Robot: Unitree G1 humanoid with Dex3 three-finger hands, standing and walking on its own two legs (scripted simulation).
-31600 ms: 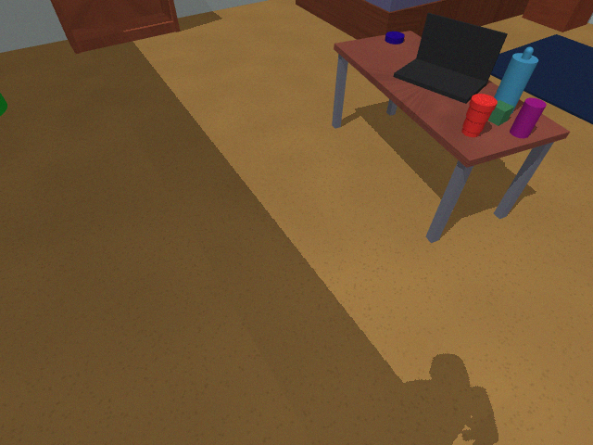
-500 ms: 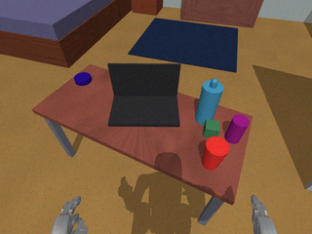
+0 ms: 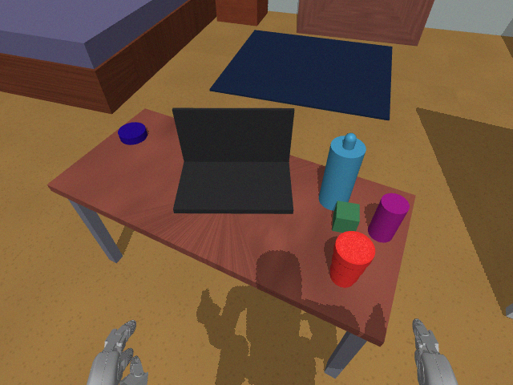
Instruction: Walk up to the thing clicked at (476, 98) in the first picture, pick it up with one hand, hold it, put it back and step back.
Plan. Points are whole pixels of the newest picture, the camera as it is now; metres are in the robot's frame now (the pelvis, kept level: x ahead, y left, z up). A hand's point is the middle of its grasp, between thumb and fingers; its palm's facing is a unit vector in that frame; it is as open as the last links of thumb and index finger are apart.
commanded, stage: home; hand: right
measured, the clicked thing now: (348, 262) +0.44 -0.19 -0.18
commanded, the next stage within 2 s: stand in 0.96 s
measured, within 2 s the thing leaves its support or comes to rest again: neither
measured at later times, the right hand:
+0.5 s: hand out of the picture +0.16 -0.18 -0.05, palm faces +0.12 +0.96 -0.27, open 17.6 cm
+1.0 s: hand out of the picture +0.16 -0.17 -0.05, palm faces +0.12 +0.95 -0.28, open 17.5 cm
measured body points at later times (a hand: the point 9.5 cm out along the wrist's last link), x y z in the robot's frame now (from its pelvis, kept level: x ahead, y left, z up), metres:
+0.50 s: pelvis +0.00 +0.00 +0.00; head +0.01 +0.00 +0.45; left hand +0.15 +0.25 -0.07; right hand +0.16 -0.23 -0.03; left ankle +0.00 +0.13 -0.69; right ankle +0.01 -0.12 -0.69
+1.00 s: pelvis -0.01 +0.01 +0.00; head +0.00 +0.01 +0.45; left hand +0.15 +0.25 -0.07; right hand +0.15 -0.22 -0.03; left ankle +0.00 +0.13 -0.69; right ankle +0.01 -0.12 -0.69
